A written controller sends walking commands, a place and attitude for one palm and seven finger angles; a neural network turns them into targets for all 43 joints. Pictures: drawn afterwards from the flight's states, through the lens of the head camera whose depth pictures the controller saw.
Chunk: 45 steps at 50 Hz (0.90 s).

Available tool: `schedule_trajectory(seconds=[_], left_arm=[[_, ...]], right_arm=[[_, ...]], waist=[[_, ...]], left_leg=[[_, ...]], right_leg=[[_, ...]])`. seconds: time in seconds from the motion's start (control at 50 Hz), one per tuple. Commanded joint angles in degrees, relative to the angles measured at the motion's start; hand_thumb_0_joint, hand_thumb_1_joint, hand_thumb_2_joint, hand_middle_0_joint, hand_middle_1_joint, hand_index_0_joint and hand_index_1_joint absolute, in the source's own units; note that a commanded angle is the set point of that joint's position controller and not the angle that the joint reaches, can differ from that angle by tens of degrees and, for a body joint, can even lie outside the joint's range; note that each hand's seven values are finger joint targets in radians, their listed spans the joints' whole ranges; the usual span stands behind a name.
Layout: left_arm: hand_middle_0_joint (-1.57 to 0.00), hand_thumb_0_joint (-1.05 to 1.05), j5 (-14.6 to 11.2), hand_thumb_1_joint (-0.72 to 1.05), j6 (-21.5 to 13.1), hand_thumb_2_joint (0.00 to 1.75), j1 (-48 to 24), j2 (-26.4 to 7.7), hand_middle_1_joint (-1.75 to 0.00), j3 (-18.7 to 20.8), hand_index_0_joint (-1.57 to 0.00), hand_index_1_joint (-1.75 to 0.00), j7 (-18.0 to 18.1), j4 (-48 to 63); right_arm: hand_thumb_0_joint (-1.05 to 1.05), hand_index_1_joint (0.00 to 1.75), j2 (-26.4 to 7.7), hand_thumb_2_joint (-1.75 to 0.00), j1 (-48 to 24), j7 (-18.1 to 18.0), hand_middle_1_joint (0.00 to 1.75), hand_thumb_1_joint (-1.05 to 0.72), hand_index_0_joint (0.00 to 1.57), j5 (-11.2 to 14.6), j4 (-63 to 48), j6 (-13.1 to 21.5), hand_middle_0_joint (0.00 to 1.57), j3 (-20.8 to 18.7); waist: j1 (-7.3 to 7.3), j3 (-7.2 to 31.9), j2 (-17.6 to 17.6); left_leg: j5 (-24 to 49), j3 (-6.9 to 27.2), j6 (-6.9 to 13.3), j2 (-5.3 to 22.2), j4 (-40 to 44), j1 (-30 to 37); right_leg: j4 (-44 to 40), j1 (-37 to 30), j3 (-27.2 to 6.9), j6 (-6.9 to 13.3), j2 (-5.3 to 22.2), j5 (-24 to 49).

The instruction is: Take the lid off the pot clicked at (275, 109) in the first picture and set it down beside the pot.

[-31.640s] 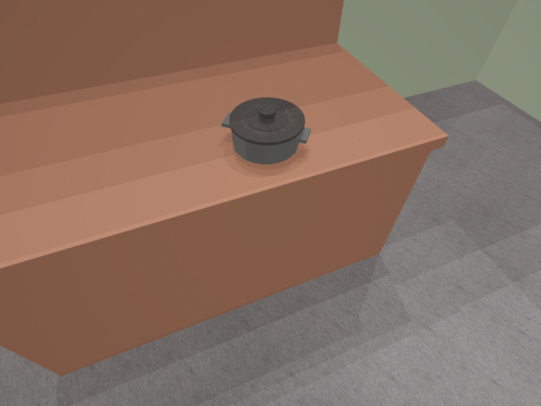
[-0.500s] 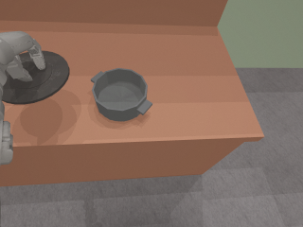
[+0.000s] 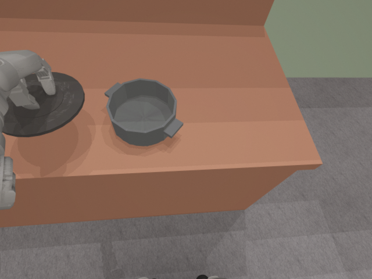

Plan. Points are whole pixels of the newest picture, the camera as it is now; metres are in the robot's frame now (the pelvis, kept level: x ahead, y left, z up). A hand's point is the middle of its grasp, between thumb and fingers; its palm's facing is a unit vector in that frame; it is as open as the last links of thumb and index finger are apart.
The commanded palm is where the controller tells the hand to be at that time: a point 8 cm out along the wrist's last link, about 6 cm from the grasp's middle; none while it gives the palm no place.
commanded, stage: lower the lid onto the table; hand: left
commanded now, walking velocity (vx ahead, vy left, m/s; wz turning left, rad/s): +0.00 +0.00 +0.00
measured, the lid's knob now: (34, 93) +0.52 +0.29 +0.06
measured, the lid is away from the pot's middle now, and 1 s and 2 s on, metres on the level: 0.23 0.24 0.24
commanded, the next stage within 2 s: open the fingers wide in 1.48 s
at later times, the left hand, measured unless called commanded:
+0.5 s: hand (32, 98) +0.51 +0.29 +0.05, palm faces -0.49 -0.10 -0.86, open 6.6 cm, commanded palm +0.56 +0.29 +0.11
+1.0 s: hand (35, 108) +0.51 +0.30 +0.02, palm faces -0.50 -0.10 -0.86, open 6.6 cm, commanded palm +0.57 +0.29 +0.08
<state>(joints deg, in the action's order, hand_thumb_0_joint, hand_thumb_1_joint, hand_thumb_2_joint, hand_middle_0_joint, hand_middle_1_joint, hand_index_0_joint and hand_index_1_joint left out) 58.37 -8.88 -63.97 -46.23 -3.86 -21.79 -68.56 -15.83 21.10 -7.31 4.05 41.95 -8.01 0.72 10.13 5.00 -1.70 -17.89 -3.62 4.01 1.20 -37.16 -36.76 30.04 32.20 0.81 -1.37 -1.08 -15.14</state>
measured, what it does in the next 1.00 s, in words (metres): stands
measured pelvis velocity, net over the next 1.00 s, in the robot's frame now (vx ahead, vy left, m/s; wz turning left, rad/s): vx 0.00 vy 0.02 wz -0.02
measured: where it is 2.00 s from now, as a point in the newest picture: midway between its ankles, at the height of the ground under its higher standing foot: outside the picture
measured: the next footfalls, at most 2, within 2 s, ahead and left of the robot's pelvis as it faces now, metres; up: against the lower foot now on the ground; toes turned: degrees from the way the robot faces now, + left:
none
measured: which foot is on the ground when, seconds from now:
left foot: down 0.00-1.00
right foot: down 0.00-1.00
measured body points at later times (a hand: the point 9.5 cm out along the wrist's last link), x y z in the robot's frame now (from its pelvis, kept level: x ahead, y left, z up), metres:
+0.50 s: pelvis +0.00 +0.01 -0.01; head +0.13 +0.04 +0.42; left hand +0.53 +0.30 +0.10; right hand -0.05 -0.27 -0.11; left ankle -0.01 +0.07 -0.72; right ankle -0.02 -0.14 -0.72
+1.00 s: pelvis +0.00 +0.02 -0.02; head +0.13 +0.05 +0.41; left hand +0.53 +0.30 +0.07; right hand -0.06 -0.26 -0.12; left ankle -0.01 +0.07 -0.72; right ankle -0.02 -0.14 -0.72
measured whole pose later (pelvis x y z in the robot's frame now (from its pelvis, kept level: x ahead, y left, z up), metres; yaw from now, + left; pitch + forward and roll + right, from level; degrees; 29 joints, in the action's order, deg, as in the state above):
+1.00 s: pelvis +0.00 +0.02 -0.02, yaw -1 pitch +23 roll -6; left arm 61.2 -10.5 -64.9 -48.2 -1.3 -17.8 -72.2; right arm -14.5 23.1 -7.1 2.2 41.2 -9.9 1.5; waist 12.9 6.1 -2.1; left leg -21.6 -3.0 5.2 1.9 -46.7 -48.2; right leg 37.4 42.4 1.4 -1.9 -1.6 -17.8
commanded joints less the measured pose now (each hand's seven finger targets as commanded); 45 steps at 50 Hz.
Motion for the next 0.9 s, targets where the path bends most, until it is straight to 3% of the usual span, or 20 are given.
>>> schedule_trajectory(seconds=[0.0,0.08,0.1,0.14,0.2,0.28,0.34,0.4,0.44,0.46,0.48,0.5,0.56,0.62,0.68,0.76,0.78,0.84,0.86,0.88], left_arm=[[-0.91,0.0,-1.05,0.87,0.01,0.64,-30.25,-17.71,-1.06,4.07,-0.92,-1.06,3.45,11.01],[-0.91,0.0,-0.25,0.87,-0.26,0.64,-32.64,-20.06,-1.06,5.4,-0.92,-1.06,3.96,13.98],[-0.91,0.0,-0.19,0.87,-0.04,0.64,-32.29,-18.6,-1.06,4.58,-0.92,-1.06,4.05,12.86],[-0.91,0.0,-0.25,0.87,-0.57,0.64,-30.47,-19.84,-1.06,5.74,-0.92,-1.06,3.98,11.77],[-0.91,0.0,-0.49,0.87,0.11,0.64,-30.37,-16.74,-1.06,3.25,-0.92,-1.06,3.7,8.98],[-0.91,0.0,0.58,0.87,-0.97,0.64,-32.88,-20.21,-1.06,5.57,-0.92,-1.06,4.2,13.37],[-0.91,0.0,0.05,0.87,-1.19,0.64,-30.49,-18.99,-1.06,5.23,-0.92,-1.06,4.2,10.88],[-0.91,0.0,0.24,0.87,-0.66,0.64,-30.53,-20.57,-1.06,5.94,-0.92,-1.06,4.44,9.66],[-0.91,0.0,0.82,0.87,-1.17,0.64,-31.44,-19.89,-1.06,5.28,-0.92,-1.06,4.66,11.42],[-0.91,0.0,1.05,0.87,-1.35,0.64,-32.78,-21.97,-1.06,6.94,-0.92,-1.06,4.94,13.65],[-0.91,0.0,1.58,0.87,-1.57,0.64,-31.4,-22.97,-1.06,7.84,-0.92,-1.06,5.26,12.58],[-0.91,0.0,1.24,0.87,-1.19,0.64,-30.47,-20.68,-1.06,6.41,-0.92,-1.06,5.11,10.3],[-0.91,0.0,0.83,0.87,-1.12,0.64,-31.6,-18.71,-1.06,5.25,-0.92,-1.06,4.86,11.05],[-0.91,0.0,1.0,0.87,-1.15,0.64,-31.19,-18.64,-1.06,5.05,-0.92,-1.06,4.84,9.63],[-0.91,0.0,1.34,0.87,-1.83,0.64,-32.25,-18.97,-1.06,5.92,-0.92,-1.06,5.18,12.65],[-0.91,0.0,0.62,0.87,-1.52,0.64,-29.37,-17.19,-1.06,4.69,-0.92,-1.06,5.34,7.74],[-0.91,0.0,0.97,0.87,-1.56,0.64,-30.09,-18.5,-1.06,5.27,-0.92,-1.06,5.49,8.37],[-0.91,0.0,1.55,0.87,-2.27,0.64,-32.15,-19.39,-1.06,5.77,-0.92,-1.06,6.05,11.78],[-0.91,0.0,1.97,0.87,-2.5,0.64,-32.65,-22.51,-1.06,8.09,-0.92,-1.06,6.48,13.79],[-0.91,0.0,2.1,0.87,-2.34,0.64,-32.2,-20.63,-1.06,6.9,-0.92,-1.06,6.62,12.73]], right_arm=[[0.0,0.3,-11.23,-0.9,9.79,-0.93,0.3,-0.9,0.2,-0.14,-1.3,0.67,0.2,-3.33],[0.0,0.3,-11.55,-0.9,10.48,-1.12,0.3,-0.9,0.2,-0.47,-1.39,0.35,0.2,-3.41],[0.0,0.3,-11.26,-0.9,10.56,-0.97,0.3,-0.9,0.2,-0.51,-1.24,0.39,0.2,-3.46],[0.0,0.3,-11.39,-0.9,11.11,-1.19,0.3,-0.9,0.2,-0.67,-1.28,0.36,0.2,-3.44],[0.0,0.3,-11.55,-0.9,11.31,-0.84,0.3,-0.9,0.2,-0.42,-0.78,-0.01,0.2,-3.42],[0.0,0.3,-11.42,-0.9,12.21,-1.16,0.3,-0.9,0.2,-0.96,-0.96,-0.36,0.2,-3.55],[0.0,0.3,-11.26,-0.9,12.79,-1.27,0.3,-0.9,0.2,-1.09,-0.75,-0.2,0.2,-3.47],[0.0,0.3,-11.61,-0.9,12.81,-0.93,0.3,-0.9,0.2,-0.98,-0.54,-0.59,0.2,-3.25],[0.0,0.3,-11.53,-0.9,12.98,-1.1,0.3,-0.9,0.2,-1.14,-0.92,-0.69,0.2,-3.29],[0.0,0.3,-11.65,-0.9,13.08,-0.94,0.3,-0.9,0.2,-1.45,-0.59,-0.9,0.2,-3.46],[0.0,0.3,-11.46,-0.9,13.5,-1.12,0.3,-0.9,0.2,-1.6,-1.11,-1.01,0.2,-3.31],[0.0,0.3,-11.22,-0.9,13.16,-0.99,0.3,-0.9,0.2,-1.41,-0.83,-0.95,0.2,-3.3],[0.0,0.3,-11.53,-0.9,13.5,-0.86,0.3,-0.9,0.2,-1.61,-0.62,-1.43,0.2,-3.5],[0.0,0.3,-11.66,-0.9,13.88,-0.8,0.3,-0.9,0.2,-1.67,-0.54,-1.62,0.2,-3.48],[0.0,0.3,-11.33,-0.9,14.08,-0.77,0.3,-0.9,0.2,-2.19,-0.56,-1.83,0.2,-3.82],[0.0,0.3,-11.49,-0.9,13.97,-0.71,0.3,-0.9,0.2,-1.65,-0.26,-1.86,0.2,-3.32],[0.0,0.3,-11.69,-0.9,14.1,-0.78,0.3,-0.9,0.2,-1.8,-0.47,-2.06,0.2,-3.22],[0.0,0.3,-11.56,-0.9,13.87,-0.94,0.3,-0.9,0.2,-1.94,-0.7,-1.95,0.2,-3.15],[0.0,0.3,-11.65,-0.9,14.19,-0.95,0.3,-0.9,0.2,-2.17,-0.87,-2.07,0.2,-3.31],[0.0,0.3,-11.27,-0.9,14.07,-0.96,0.3,-0.9,0.2,-2.28,-1.09,-2.1,0.2,-3.29]], waist=[[0.31,25.11,-9.1],[0.38,28.63,-10.29],[0.33,28.19,-11.88],[0.36,28.8,-9.54],[1.15,25.12,-9.16],[0.94,30.95,-12.42],[1.48,29.88,-10.38],[1.3,27.48,-10.29],[1.21,29.83,-12.81],[0.97,30.98,-15.14],[0.97,32.25,-14.28],[1.32,29.64,-13.59],[1.81,29.8,-13.9],[2.37,28.72,-12.1],[2.06,32.4,-15.56],[2.63,27.75,-12.13],[2.77,27.7,-11.93],[2.23,30.8,-15.11],[1.85,32.97,-16.45],[2.11,33.05,-17.3]], left_leg=[[29.98,3.52,0.91,-0.07,-0.56,27.45],[31.91,3.88,1.04,-0.03,-1.2,28.65],[32.93,3.8,0.84,0.01,-1.48,29.04],[34.98,3.68,1.13,-0.05,-2.19,28.38],[30.9,3.72,0.82,0.18,-2.15,26.27],[35.63,4.37,0.71,0.25,-3.52,29.29],[37.47,4.18,0.93,0.4,-4.2,28.32],[33.29,3.97,0.85,0.35,-4.37,25.45],[37.25,4.43,0.6,0.36,-4.73,27.31],[37.97,4.64,0.43,0.66,-5.25,28.96],[39.84,5.23,0.28,0.53,-5.63,29.53],[38.56,4.91,0.28,0.67,-5.71,28.12],[39.6,5.38,0.19,0.95,-5.9,29.21],[35.86,5.15,0.45,0.85,-6.31,26.71],[40.83,5.94,-0.09,1.14,-7.13,30.55],[36.12,5.24,0.22,1.14,-7.23,26.11],[34.13,5.43,0.27,1.05,-7.25,24.93],[36.63,5.71,0.0,1.19,-7.83,26.64],[38.17,6.24,-0.39,1.44,-8.02,28.66],[38.27,6.29,-0.54,1.23,-8.34,28.76]], right_leg=[[-0.63,0.08,2.45,3.01,-3.14,16.61],[-0.11,0.15,2.35,3.01,-3.2,17.39],[0.04,0.88,2.32,3.1,-3.27,17.37],[0.23,0.49,2.3,2.94,-3.38,18.73],[0.56,3.2,2.79,2.92,-3.5,15.61],[1.51,2.88,2.56,3.0,-3.75,17.11],[1.75,3.66,2.77,2.8,-3.91,18.08],[2.08,3.72,2.79,2.84,-3.88,16.55],[2.52,4.87,2.86,3.08,-3.98,17.07],[2.57,5.12,2.77,3.04,-3.88,16.98],[3.0,5.21,2.91,3.05,-4.12,16.9],[2.99,6.17,3.03,3.0,-4.07,16.37],[3.03,8.08,3.34,2.94,-4.22,15.52],[3.4,8.65,3.45,2.91,-4.41,14.04],[3.84,9.67,3.41,3.0,-4.48,14.51],[4.38,10.92,3.53,2.88,-4.57,12.87],[4.53,11.03,3.68,2.95,-4.52,11.91],[5.32,11.04,3.64,3.3,-4.48,12.76],[5.45,10.73,3.48,3.21,-4.5,12.58],[5.59,11.61,3.54,3.32,-4.55,12.17]])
